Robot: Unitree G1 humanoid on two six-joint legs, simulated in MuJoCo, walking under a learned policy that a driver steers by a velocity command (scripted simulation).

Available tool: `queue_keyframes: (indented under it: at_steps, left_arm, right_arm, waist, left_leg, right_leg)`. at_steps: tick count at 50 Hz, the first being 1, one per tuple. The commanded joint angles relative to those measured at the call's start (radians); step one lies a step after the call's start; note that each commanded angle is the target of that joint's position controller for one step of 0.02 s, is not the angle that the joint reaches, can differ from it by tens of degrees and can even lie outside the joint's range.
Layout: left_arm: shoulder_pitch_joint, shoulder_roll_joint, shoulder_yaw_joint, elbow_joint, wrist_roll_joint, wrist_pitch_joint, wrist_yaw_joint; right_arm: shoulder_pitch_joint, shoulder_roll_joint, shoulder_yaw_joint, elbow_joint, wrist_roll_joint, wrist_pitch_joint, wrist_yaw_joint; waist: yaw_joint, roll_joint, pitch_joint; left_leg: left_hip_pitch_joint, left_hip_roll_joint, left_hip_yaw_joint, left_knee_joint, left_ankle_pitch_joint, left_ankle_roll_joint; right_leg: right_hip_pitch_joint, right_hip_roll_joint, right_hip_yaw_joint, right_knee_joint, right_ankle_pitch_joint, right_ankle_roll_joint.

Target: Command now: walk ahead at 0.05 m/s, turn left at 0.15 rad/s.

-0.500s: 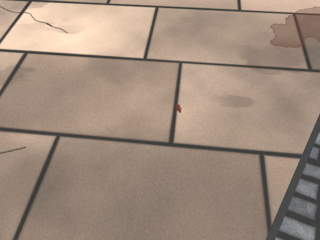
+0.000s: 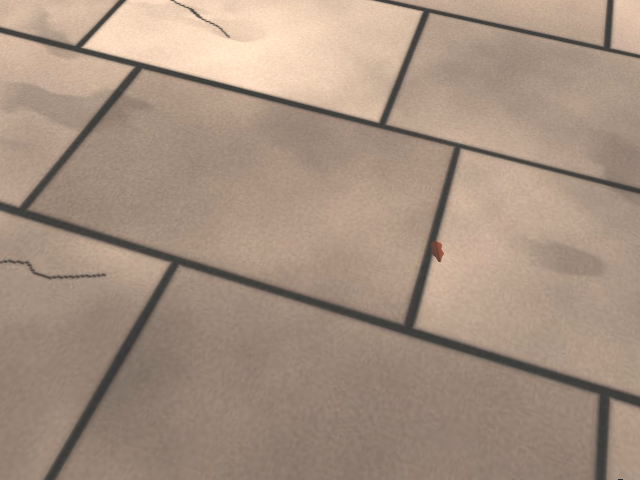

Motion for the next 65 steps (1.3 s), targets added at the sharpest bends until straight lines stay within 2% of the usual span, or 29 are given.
queue_keyframes:
  at_steps: [1, 3, 5, 6, 7, 8, 9, 10, 11, 13, 15, 22, 33, 48, 49, 50, 51, 52, 53, 54, 55, 57, 58, 60, 61, 62, 63, 64, 65]
  left_arm:
    - [0.111, 0.062, 0.012, -0.007, 0.007, 0.011, 0.014]
    - [0.085, 0.065, 0.013, -0.009, 0.005, 0.012, 0.012]
    - [0.09, 0.054, 0.011, 0.001, 0.011, 0.008, 0.005]
    - [0.104, 0.044, 0.009, 0.01, 0.021, 0.006, -0.001]
    - [0.104, 0.055, 0.007, 0.008, 0.036, 0.002, -0.004]
    - [0.091, 0.114, 0.014, -0.008, 0.04, -0.001, -0.002]
    - [0.037, 0.126, 0.019, 0.007, 0.03, -0.003, -0.003]
    - [0.004, 0.071, 0.006, -0.006, 0.033, -0.012, -0.008]
    - [0.002, 0.053, -0.002, 0.003, 0.039, -0.021, -0.008]
    - [0.012, 0.06, -0.004, 0.015, 0.027, -0.04, -0.008]
    - [0.056, 0.061, -0.005, 0.037, 0.017, -0.049, -0.003]
    - [0.082, 0.051, -0.012, 0.08, 0.013, -0.042, 0.002]
    - [0.077, 0.047, -0.015, 0.146, 0.009, -0.032, -0.002]
    - [0.116, 0.041, -0.021, 0.208, 0.011, -0.027, 0.008]
    - [0.137, 0.037, -0.021, 0.219, 0.01, -0.026, 0.01]
    - [0.147, 0.051, -0.015, 0.223, 0.004, -0.023, 0.013]
    - [0.146, 0.079, -0.006, 0.218, -0.003, -0.02, 0.017]
    - [0.163, 0.102, 0.003, 0.214, -0.007, -0.02, 0.02]
    - [0.189, 0.136, 0.016, 0.216, -0.013, -0.026, 0.022]
    - [0.194, 0.156, 0.026, 0.215, -0.018, -0.036, 0.024]
    - [0.197, 0.145, 0.028, 0.212, -0.015, -0.047, 0.024]
    - [0.183, 0.121, 0.028, 0.198, -0.019, -0.062, 0.016]
    - [0.161, 0.119, 0.029, 0.189, -0.027, -0.064, 0.013]
    - [0.124, 0.118, 0.03, 0.173, -0.033, -0.059, 0.005]
    - [0.118, 0.101, 0.024, 0.165, -0.027, -0.062, 0.002]
    - [0.095, 0.034, 0.003, 0.147, -0.014, -0.068, -0.005]
    - [0.09, -0.013, -0.006, 0.097, -0.015, -0.085, 0.001]
    - [0.074, 0.033, 0.006, 0.092, -0.041, -0.1, 0.0]
    - [0.071, 0.045, 0.009, 0.09, -0.058, -0.114, -0.009]
  right_arm:
    - [-0.034, -0.142, -0.043, -0.043, -0.004, -0.015, -0.013]
    - [-0.029, -0.134, -0.038, -0.021, -0.005, -0.011, -0.016]
    - [-0.042, -0.117, -0.028, -0.002, 0.001, -0.006, -0.015]
    - [-0.036, -0.096, -0.02, 0.011, 0.005, -0.005, -0.014]
    - [0.006, -0.069, -0.011, 0.035, 0.0, -0.007, -0.012]
    - [0.041, -0.064, -0.009, 0.047, -0.011, -0.009, -0.01]
    - [0.074, -0.045, -0.01, 0.047, -0.007, -0.009, -0.011]
    - [0.018, -0.075, -0.014, 0.053, -0.012, -0.005, -0.017]
    - [-0.003, -0.087, -0.022, 0.05, -0.006, -0.002, -0.021]
    - [0.014, -0.093, -0.025, 0.071, -0.007, 0.008, -0.031]
    - [0.022, -0.082, -0.025, 0.091, -0.003, 0.004, -0.031]
    - [0.037, -0.072, -0.029, 0.164, 0.009, -0.002, -0.035]
    - [0.029, -0.091, -0.031, 0.28, 0.015, 0.012, -0.052]
    - [0.007, -0.087, -0.021, 0.405, 0.017, 0.014, -0.057]
    - [0.021, -0.078, -0.018, 0.419, 0.017, 0.015, -0.057]
    - [0.023, -0.077, -0.019, 0.426, 0.022, 0.016, -0.057]
    - [0.019, -0.078, -0.02, 0.426, 0.026, 0.014, -0.056]
    - [-0.004, -0.078, -0.02, 0.416, 0.026, 0.005, -0.054]
    - [-0.034, -0.067, -0.017, 0.398, 0.027, -0.011, -0.047]
    - [-0.049, -0.063, -0.016, 0.386, 0.032, -0.027, -0.038]
    - [-0.058, -0.061, -0.017, 0.381, 0.038, -0.042, -0.029]
    - [-0.054, -0.059, -0.017, 0.376, 0.049, -0.063, -0.015]
    - [-0.035, -0.055, -0.018, 0.382, 0.053, -0.072, -0.01]
    - [0.111, -0.055, -0.03, 0.453, 0.048, -0.079, -0.008]
    - [0.209, -0.069, -0.042, 0.49, 0.044, -0.075, -0.009]
    - [0.331, -0.131, -0.059, 0.509, 0.04, -0.077, -0.015]
    - [0.44, -0.229, -0.073, 0.521, 0.038, -0.086, -0.005]
    - [0.37, -0.164, -0.045, 0.509, 0.026, -0.106, 0.001]
    - [0.289, -0.117, -0.03, 0.479, 0.028, -0.12, 0.002]
  waist:
    - [0.022, 0.15, -0.216]
    - [0.009, 0.157, -0.206]
    - [0.025, 0.148, -0.179]
    - [0.038, 0.136, -0.164]
    - [0.033, 0.105, -0.143]
    - [-0.005, 0.009, -0.111]
    - [-0.06, -0.137, -0.089]
    - [-0.029, -0.122, -0.058]
    - [-0.027, -0.118, -0.05]
    - [-0.02, -0.084, -0.044]
    - [-0.004, -0.035, -0.061]
    - [0.013, 0.03, -0.102]
    - [0.01, 0.026, -0.088]
    - [0.007, 0.025, -0.057]
    - [0.007, 0.018, -0.077]
    - [0.01, 0.0, -0.059]
    - [0.014, -0.038, -0.025]
    - [0.027, -0.08, 0.019]
    - [0.04, -0.132, 0.056]
    - [0.042, -0.152, 0.093]
    - [0.04, -0.14, 0.117]
    - [0.026, -0.11, 0.118]
    - [0.007, -0.1, 0.105]
    - [-0.058, -0.073, 0.037]
    - [-0.093, -0.038, -0.003]
    - [-0.138, 0.15, -0.051]
    - [-0.148, 0.376, -0.109]
    - [-0.107, 0.233, -0.058]
    - [-0.073, 0.167, 0.005]
  left_leg:
    - [0.089, 0.241, -0.201, -0.163, 0.171, 0.187]
    - [0.079, 0.241, -0.216, -0.173, 0.019, 0.174]
    - [0.042, 0.218, -0.214, -0.166, -0.166, 0.138]
    - [0.011, 0.194, -0.203, -0.16, -0.265, 0.1]
    - [-0.018, 0.158, -0.188, -0.143, -0.339, 0.045]
    - [-0.034, 0.097, -0.139, -0.065, -0.376, -0.005]
    - [0.078, 0.042, -0.057, -0.051, -0.27, -0.041]
    - [0.179, 0.046, -0.057, -0.018, -0.179, -0.054]
    - [0.216, 0.053, -0.06, -0.006, -0.14, -0.045]
    - [0.21, 0.069, -0.085, -0.02, -0.111, -0.025]
    - [0.196, 0.075, -0.091, -0.029, -0.068, -0.019]
    - [0.236, 0.08, -0.086, -0.014, 0.108, -0.031]
    - [0.276, 0.086, -0.08, -0.025, 0.159, -0.037]
    - [0.265, 0.08, -0.063, -0.054, 0.09, -0.048]
    - [0.269, 0.064, -0.044, -0.048, -0.007, -0.048]
    - [0.238, 0.035, -0.014, -0.016, -0.162, -0.046]
    - [0.173, 0.006, 0.019, 0.035, -0.318, -0.044]
    - [0.082, -0.005, 0.039, 0.101, -0.383, -0.042]
    - [0.008, 0.005, 0.057, 0.197, -0.355, -0.04]
    - [-0.051, 0.048, 0.033, 0.284, -0.319, -0.028]
    - [-0.106, 0.082, 0.009, 0.339, -0.336, -0.018]
    - [-0.148, 0.12, -0.008, 0.303, -0.392, 0.003]
    - [-0.074, 0.118, 0.008, 0.198, -0.362, 0.01]
    - [0.26, 0.032, 0.1, 0.021, -0.145, -0.006]
    - [0.396, 0.022, 0.081, 0.003, -0.124, -0.01]
    - [0.519, 0.19, -0.178, -0.12, -0.234, 0.046]
    - [0.625, 0.407, -0.639, -0.294, -0.39, 0.2]
    - [0.569, 0.45, -0.705, -0.307, -0.47, 0.234]
    - [0.532, 0.42, -0.597, -0.304, -0.456, 0.203]
  right_leg:
    - [0.149, -0.006, 0.005, -0.134, 0.089, 0.004]
    - [0.186, -0.001, 0.003, -0.215, 0.143, -0.007]
    - [0.258, 0.014, -0.017, -0.351, 0.226, -0.029]
    - [0.317, 0.022, -0.029, -0.445, 0.287, -0.046]
    - [0.354, -0.012, 0.014, -0.51, 0.34, -0.069]
    - [0.333, -0.107, 0.112, -0.56, 0.368, -0.109]
    - [0.157, -0.124, 0.129, -0.598, 0.117, -0.152]
    - [0.057, -0.086, 0.122, -0.648, -0.039, -0.134]
    - [0.03, -0.07, 0.105, -0.657, -0.054, -0.105]
    - [0.069, -0.042, 0.07, -0.628, 0.051, -0.076]
    - [0.131, -0.031, 0.053, -0.592, 0.142, -0.076]
    - [0.214, -0.011, 0.029, -0.556, 0.32, -0.087]
    - [0.253, 0.009, 0.011, -0.578, 0.401, -0.089]
    - [0.253, 0.021, 0.004, -0.608, 0.343, -0.089]
    - [0.26, 0.028, 0.0, -0.619, 0.239, -0.094]
    - [0.247, 0.026, 0.015, -0.636, 0.075, -0.113]
    - [0.229, 0.001, 0.064, -0.665, -0.11, -0.145]
    - [0.224, -0.061, 0.154, -0.72, -0.263, -0.185]
    - [0.231, -0.16, 0.284, -0.786, -0.358, -0.238]
    - [0.225, -0.246, 0.385, -0.832, -0.369, -0.286]
    - [0.239, -0.284, 0.424, -0.845, -0.319, -0.309]
    - [0.301, -0.276, 0.377, -0.821, -0.191, -0.291]
    - [0.284, -0.24, 0.31, -0.796, -0.132, -0.262]
    - [0.139, -0.131, 0.158, -0.697, -0.015, -0.216]
    - [0.074, -0.084, 0.1, -0.592, 0.082, -0.194]
    - [-0.037, 0.01, -0.021, -0.271, 0.158, -0.131]
    - [-0.243, 0.127, -0.048, 0.033, -0.066, -0.09]
    - [-0.324, 0.07, 0.07, 0.217, -0.089, -0.11]
    - [-0.384, 0.022, 0.095, 0.265, 0.016, -0.138]
Keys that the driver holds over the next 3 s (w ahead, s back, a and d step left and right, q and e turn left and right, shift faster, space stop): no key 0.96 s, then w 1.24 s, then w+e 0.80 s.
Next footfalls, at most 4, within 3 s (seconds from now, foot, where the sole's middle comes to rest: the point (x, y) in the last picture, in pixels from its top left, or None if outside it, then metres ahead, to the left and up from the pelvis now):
0.14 right None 0.07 -0.16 -0.77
1.70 right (384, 427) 0.53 -0.13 -0.77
2.26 left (272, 299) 0.84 0.12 -0.77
2.80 right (379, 213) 1.11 -0.15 -0.77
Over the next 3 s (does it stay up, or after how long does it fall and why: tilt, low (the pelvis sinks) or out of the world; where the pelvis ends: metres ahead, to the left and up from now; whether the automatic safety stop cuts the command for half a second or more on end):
stays up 1.07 -0.08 0.01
